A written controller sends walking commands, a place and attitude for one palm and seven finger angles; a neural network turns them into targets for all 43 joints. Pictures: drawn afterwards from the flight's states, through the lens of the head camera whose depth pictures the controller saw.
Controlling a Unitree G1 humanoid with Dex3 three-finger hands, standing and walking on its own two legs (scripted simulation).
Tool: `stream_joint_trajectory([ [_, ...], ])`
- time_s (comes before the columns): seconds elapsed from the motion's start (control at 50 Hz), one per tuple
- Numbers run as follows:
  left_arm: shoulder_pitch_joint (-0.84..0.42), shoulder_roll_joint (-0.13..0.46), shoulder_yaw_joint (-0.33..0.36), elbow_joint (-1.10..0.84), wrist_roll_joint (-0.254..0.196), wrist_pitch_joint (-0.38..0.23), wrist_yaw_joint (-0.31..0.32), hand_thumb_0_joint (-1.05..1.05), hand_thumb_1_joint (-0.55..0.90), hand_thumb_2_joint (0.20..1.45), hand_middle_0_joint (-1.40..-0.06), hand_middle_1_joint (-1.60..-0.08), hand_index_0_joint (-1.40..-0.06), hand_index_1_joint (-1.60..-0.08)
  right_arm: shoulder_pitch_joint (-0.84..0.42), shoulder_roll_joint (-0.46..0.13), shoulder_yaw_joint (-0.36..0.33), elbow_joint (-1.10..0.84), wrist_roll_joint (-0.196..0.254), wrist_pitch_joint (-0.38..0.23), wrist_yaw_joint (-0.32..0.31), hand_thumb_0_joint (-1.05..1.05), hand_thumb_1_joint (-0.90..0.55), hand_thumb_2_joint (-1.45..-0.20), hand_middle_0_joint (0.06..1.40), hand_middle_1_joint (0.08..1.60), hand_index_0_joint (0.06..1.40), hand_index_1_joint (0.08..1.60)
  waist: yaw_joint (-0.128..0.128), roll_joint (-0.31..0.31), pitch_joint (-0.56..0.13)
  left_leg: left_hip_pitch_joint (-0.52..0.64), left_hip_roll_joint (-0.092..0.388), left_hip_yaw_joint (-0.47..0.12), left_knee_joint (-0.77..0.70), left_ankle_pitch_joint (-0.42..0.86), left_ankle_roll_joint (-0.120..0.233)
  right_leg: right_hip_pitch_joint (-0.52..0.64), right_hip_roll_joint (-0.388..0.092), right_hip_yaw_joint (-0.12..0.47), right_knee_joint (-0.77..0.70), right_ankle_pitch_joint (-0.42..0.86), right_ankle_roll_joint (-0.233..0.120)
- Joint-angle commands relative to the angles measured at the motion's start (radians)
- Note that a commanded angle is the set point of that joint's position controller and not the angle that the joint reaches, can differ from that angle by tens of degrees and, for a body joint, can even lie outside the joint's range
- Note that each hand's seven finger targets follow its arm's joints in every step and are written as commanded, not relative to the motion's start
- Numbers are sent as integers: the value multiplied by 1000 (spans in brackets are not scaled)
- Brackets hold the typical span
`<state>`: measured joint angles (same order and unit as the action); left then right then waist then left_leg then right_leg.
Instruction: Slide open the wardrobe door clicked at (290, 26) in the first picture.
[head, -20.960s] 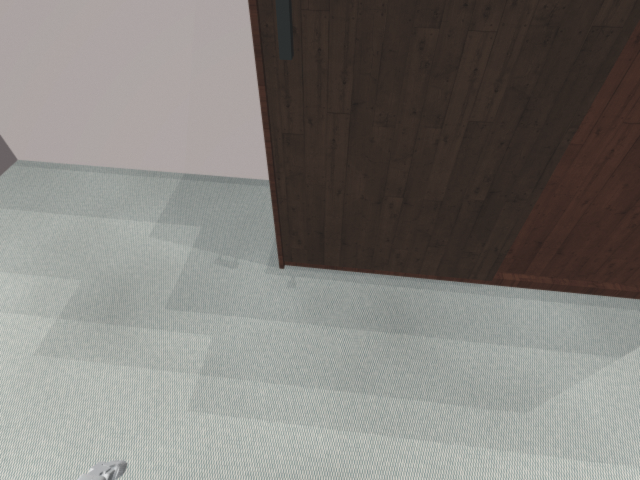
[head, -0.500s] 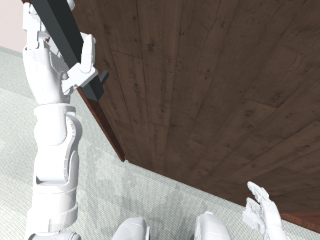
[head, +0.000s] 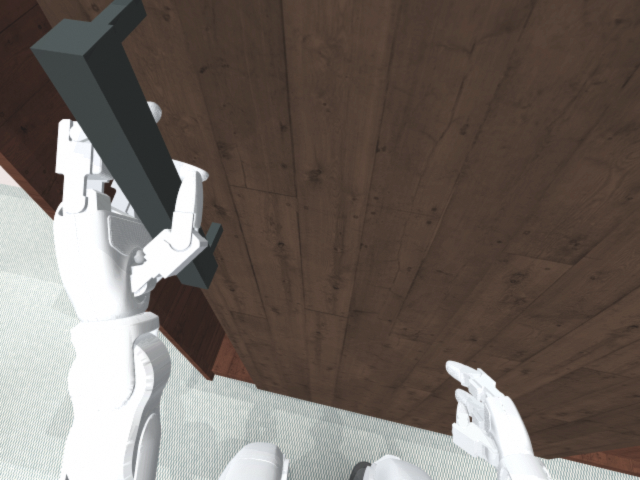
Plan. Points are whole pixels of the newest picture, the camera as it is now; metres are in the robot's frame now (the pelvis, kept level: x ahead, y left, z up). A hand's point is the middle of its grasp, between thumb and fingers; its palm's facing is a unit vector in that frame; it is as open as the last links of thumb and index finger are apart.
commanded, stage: step sideways, sliding the door along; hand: left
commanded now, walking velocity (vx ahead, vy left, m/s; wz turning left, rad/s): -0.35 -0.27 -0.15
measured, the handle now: (172, 175) +0.31 +0.17 +0.24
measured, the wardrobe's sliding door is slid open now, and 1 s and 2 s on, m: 0.15 0.25 0.42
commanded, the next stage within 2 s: none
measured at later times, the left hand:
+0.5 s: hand (271, 241) +0.26 +0.08 +0.23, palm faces +0.18 -0.98 -0.07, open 7.3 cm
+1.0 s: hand (327, 251) +0.26 +0.04 +0.23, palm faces +0.21 -0.98 -0.05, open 6.6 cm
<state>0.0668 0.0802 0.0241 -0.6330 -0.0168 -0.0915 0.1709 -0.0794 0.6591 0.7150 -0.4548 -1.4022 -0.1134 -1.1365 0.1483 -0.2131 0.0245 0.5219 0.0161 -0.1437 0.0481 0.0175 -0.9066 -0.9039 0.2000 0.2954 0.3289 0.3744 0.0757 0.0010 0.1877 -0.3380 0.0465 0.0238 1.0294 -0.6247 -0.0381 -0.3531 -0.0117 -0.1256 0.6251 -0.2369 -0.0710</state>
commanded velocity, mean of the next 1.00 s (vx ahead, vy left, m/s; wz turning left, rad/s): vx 0.10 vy -0.29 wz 0.03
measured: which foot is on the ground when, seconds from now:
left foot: up 0.00-0.10, down 0.12-0.48, up 0.50-0.64, down 0.66-1.00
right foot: down 0.00-0.12, up 0.14-0.44, down 0.46-0.66, up 0.68-1.00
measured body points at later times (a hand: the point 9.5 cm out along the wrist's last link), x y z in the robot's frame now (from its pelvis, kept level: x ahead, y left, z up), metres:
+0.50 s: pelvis -0.13 -0.06 +0.00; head -0.07 -0.07 +0.44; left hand +0.25 +0.13 +0.23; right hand +0.02 -0.28 -0.11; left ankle -0.01 +0.15 -0.72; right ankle -0.17 -0.20 -0.73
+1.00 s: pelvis -0.18 -0.15 +0.02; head -0.11 -0.11 +0.46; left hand +0.24 +0.09 +0.23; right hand +0.00 -0.35 -0.09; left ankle -0.09 +0.02 -0.72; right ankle -0.18 -0.35 -0.66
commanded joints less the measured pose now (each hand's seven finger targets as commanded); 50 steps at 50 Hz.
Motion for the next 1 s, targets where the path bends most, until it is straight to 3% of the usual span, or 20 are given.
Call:
stream_joint_trajectory([
  [0.0,-234,124,-156,-354,15,-209,-80,0,900,900,-450,-1400,-450,-1400,-103,-12,-29,-118,-10,-1,-10,0,-900,-900,200,300,200,300,-93,-132,-480,44,-13,15,-243,108,-15,292,-274,291,-102,999,-94],
  [0.06,-295,211,-76,-296,2,-215,-85,0,900,900,-450,-1400,-450,-1400,-88,-28,-53,-109,-12,40,-35,0,-900,-900,200,300,200,300,-113,-96,-547,323,58,56,-521,468,1,100,-179,177,1,721,-7],
  [0.08,-334,220,-57,-268,-10,-208,-92,0,900,900,-450,-1400,-450,-1400,-109,-75,-75,-123,-15,44,-45,0,-900,-900,200,300,200,300,-110,63,-534,428,270,-157,-606,825,93,-86,-81,112,151,414,61],
  [0.1,-382,205,-44,-241,-20,-208,-101,0,900,900,-450,-1400,-450,-1400,-158,-80,-83,-142,-20,36,-43,0,-900,-900,200,300,200,300,-81,282,-503,381,525,-347,-691,1204,211,-156,14,108,385,-253,98],
  [0.14,-515,231,27,-217,-21,-196,-96,0,900,900,-450,-1400,-450,-1400,-148,-64,-81,-126,-40,39,-41,0,-900,-900,200,300,200,300,-103,250,-430,268,585,-418,-680,1109,269,-215,3,243,643,-353,95],
  [0.22,-546,183,-2,-56,-28,-129,-100,0,900,900,-450,-1400,-450,-1400,-138,-98,-103,-85,-11,31,-33,0,-900,-900,200,300,200,300,-72,208,-387,329,441,-53,-635,973,162,-175,-27,154,451,-170,118],
  [0.3,-637,195,17,53,-41,-108,-104,0,900,900,-450,-1400,-450,-1400,-91,-101,-96,-85,3,36,-34,0,-900,-900,200,300,200,300,-96,322,-394,287,387,-6,-665,843,123,14,33,49,194,-213,123],
  [0.38,-747,207,18,125,-46,-104,-99,0,900,900,-450,-1400,-450,-1400,-86,-97,-86,-75,19,15,-39,0,-900,-900,200,300,200,300,-93,317,-441,279,318,22,-540,767,88,185,50,7,-118,-82,123],
  [0.42,-818,218,-22,150,-31,-94,-94,0,900,900,-450,-1400,-450,-1400,-80,-71,-66,-71,42,5,-41,0,-900,-900,200,300,200,300,-93,152,-457,241,189,74,-394,585,39,234,-20,52,-304,101,101],
  [0.46,-920,245,-43,167,-33,-86,-72,0,900,900,-450,-1400,-450,-1400,-129,-33,-46,-73,39,18,-57,0,-900,-900,200,300,200,300,-82,-139,-451,-78,65,92,-114,86,-1,329,-295,256,-254,574,-35],
  [0.48,-923,269,-14,193,-42,-73,-69,0,900,900,-450,-1400,-450,-1400,-161,-68,-66,-66,37,16,-73,0,-900,-900,200,300,200,300,-39,-394,-455,-171,15,21,83,14,11,368,-299,339,-229,609,-77],
  [0.54,-972,176,-44,214,-40,-74,-41,0,900,900,-450,-1400,-450,-1400,-134,-59,-41,-8,17,54,-94,0,-900,-900,200,300,200,300,-67,-181,-441,-172,37,40,-94,72,16,428,-262,181,-94,630,-110],
  [0.58,-1017,203,-18,268,-40,-86,-43,0,900,900,-450,-1400,-450,-1400,-108,-79,-55,0,12,77,-96,0,-900,-900,200,300,200,300,-93,-137,-458,85,24,138,-418,324,9,282,-191,82,-29,457,-60],
  [0.6,-1047,198,-26,279,-46,-93,-52,0,900,900,-450,-1400,-450,-1400,-79,-109,-79,4,9,78,-101,0,-900,-900,200,300,200,300,-115,-64,-495,334,69,100,-556,476,28,104,-163,58,82,321,-16],
  [0.62,-1032,166,-63,292,-66,-91,-65,0,900,900,-450,-1400,-450,-1400,-74,-173,-105,-19,14,80,-100,0,-900,-900,200,300,200,300,-120,184,-515,552,312,-224,-608,715,122,-153,-59,42,296,-13,46],
  [0.64,-1089,93,-125,311,-77,-90,-76,0,900,900,-450,-1400,-450,-1400,-81,-145,-95,-21,20,69,-84,0,-900,-900,200,300,200,300,-110,261,-569,601,537,-524,-650,894,222,-236,-9,145,489,-342,62],
  [0.66,-1173,114,-108,321,-74,-92,-87,0,900,900,-450,-1400,-450,-1400,-118,-138,-85,-22,36,62,-59,0,-900,-900,200,300,200,300,-114,161,-563,491,534,-499,-684,580,217,-217,-32,223,580,-317,54],
  [0.68,-1261,120,-119,267,-71,-96,-89,0,900,900,-450,-1400,-450,-1400,-128,-133,-85,-20,32,63,-60,0,-900,-900,200,300,200,300,-125,216,-490,401,523,-501,-718,460,221,-261,-54,225,624,-281,66],
  [0.8,-1274,67,-178,466,-47,-36,-113,0,900,900,-450,-1400,-450,-1400,-86,-145,-99,17,33,72,-67,0,-900,-900,200,300,200,300,-110,255,-442,314,355,-81,-696,459,143,-179,-64,95,527,-55,99],
  [0.98,-1323,137,-128,546,-67,-48,-116,0,900,900,-450,-1400,-450,-1400,-67,-133,-82,-5,39,60,-68,0,-900,-900,200,300,200,300,-111,382,-502,367,335,-19,-575,735,137,58,16,-25,79,-192,110],
])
